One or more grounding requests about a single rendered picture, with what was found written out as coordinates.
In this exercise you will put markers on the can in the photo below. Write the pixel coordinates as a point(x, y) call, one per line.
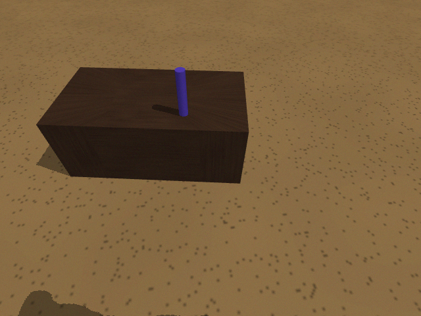
point(180, 74)

